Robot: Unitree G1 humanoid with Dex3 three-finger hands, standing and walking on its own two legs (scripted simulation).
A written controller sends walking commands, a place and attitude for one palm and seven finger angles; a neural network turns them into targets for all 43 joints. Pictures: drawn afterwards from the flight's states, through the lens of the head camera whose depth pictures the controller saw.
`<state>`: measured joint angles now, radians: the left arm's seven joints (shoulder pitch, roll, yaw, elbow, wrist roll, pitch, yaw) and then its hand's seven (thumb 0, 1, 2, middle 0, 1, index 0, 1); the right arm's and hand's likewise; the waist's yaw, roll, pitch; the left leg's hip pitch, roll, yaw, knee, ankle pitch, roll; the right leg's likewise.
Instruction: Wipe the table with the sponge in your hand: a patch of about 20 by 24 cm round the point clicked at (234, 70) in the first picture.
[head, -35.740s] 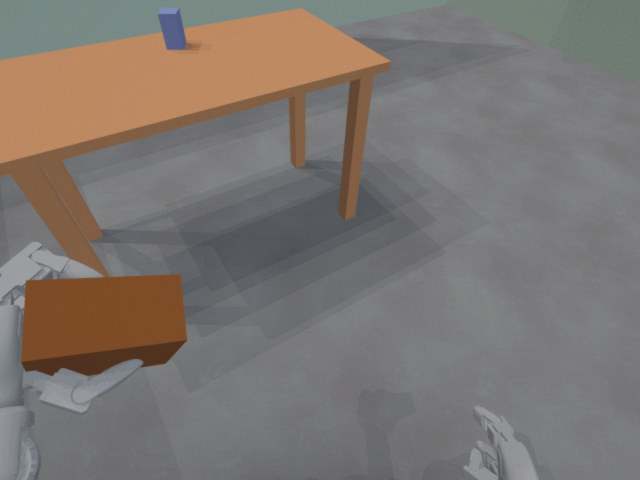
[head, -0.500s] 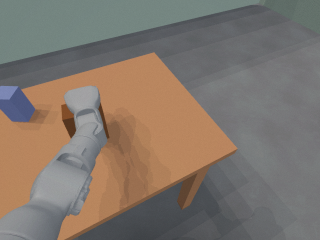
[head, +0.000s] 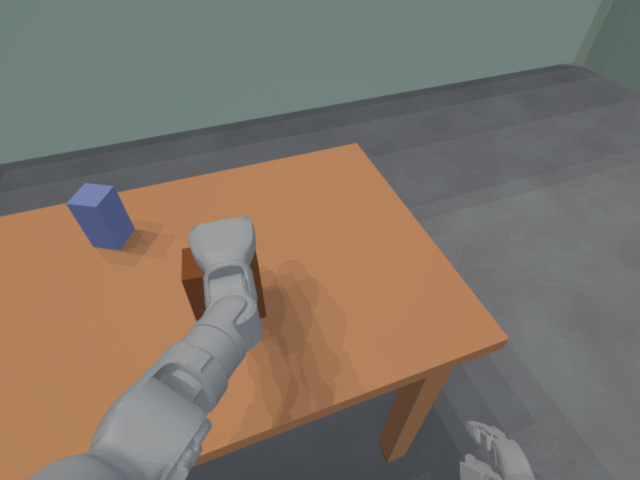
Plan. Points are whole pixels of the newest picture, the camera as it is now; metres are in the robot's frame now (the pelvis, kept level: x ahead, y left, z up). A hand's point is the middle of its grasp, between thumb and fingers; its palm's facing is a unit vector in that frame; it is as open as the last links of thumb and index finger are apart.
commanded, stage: wipe back along the third lane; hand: left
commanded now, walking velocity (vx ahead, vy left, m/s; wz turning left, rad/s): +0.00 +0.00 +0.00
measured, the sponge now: (228, 292) +0.39 +0.18 -0.01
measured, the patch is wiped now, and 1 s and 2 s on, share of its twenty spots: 1.00 1.00 1.00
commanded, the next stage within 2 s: slide back across to the middle lane in 0.94 s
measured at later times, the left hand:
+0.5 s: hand (245, 290) +0.36 +0.14 +0.04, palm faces -0.03 -0.03 -1.00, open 10.4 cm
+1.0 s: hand (253, 317) +0.32 +0.12 +0.04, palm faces -0.01 -0.07 -1.00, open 10.4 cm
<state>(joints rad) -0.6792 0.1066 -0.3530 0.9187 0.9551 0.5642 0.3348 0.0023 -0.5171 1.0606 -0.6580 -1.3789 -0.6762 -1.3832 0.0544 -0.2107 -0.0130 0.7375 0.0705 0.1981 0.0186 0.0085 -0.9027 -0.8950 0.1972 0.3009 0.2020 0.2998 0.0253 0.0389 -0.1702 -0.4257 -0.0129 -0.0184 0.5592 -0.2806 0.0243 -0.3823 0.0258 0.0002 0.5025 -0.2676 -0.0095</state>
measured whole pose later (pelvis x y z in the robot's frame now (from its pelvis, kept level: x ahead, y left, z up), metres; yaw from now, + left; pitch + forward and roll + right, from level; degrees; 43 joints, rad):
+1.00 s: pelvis -0.01 -0.03 +0.00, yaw +0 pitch +2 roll +0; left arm -0.33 0.11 -0.48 0.48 0.98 0.63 0.25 0.00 -0.51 1.06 -0.65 -1.38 -0.67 -1.39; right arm -0.01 -0.24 0.00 0.68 0.09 0.24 0.05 0.01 -0.90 -0.90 0.20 0.30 0.20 0.30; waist 0.07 0.07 -0.14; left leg -0.29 0.00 -0.02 0.51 -0.26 -0.01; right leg -0.27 0.04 -0.01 0.51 -0.28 -0.05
